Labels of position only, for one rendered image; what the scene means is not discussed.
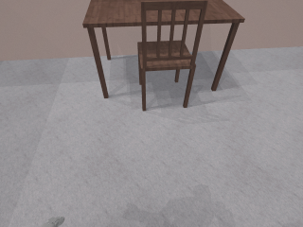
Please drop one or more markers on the chair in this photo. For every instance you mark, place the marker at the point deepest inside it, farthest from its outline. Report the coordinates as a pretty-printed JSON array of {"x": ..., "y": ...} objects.
[{"x": 168, "y": 55}]

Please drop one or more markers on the left robot hand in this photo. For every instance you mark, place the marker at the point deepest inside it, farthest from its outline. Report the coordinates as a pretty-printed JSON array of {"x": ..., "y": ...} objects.
[{"x": 54, "y": 222}]

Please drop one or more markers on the table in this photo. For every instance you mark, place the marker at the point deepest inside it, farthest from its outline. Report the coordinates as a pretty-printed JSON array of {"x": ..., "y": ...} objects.
[{"x": 120, "y": 13}]

